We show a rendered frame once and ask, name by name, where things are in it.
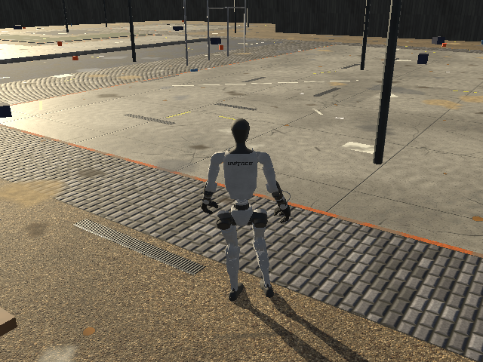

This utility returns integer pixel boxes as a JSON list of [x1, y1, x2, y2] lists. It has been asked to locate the right robot upper arm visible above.
[[256, 151, 278, 193]]

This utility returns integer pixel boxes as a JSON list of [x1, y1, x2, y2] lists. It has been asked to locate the left robot hand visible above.
[[201, 201, 218, 214]]

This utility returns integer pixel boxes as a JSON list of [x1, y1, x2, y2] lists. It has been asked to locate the left robot upper arm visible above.
[[205, 152, 225, 192]]

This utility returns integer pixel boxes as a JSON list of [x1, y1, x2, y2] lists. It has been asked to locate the left robot foot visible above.
[[229, 283, 244, 301]]

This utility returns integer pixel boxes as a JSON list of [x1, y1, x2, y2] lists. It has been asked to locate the robot foot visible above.
[[260, 279, 274, 298], [229, 283, 244, 301]]

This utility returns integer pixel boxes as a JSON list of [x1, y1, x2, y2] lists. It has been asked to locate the right robot foot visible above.
[[260, 279, 274, 298]]

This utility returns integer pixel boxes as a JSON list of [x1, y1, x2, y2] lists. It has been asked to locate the left robot forearm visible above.
[[202, 181, 213, 204]]

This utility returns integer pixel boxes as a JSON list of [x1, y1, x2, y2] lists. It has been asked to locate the right robot hand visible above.
[[274, 205, 291, 223]]

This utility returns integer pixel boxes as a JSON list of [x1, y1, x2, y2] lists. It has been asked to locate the right robot forearm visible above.
[[272, 181, 288, 210]]

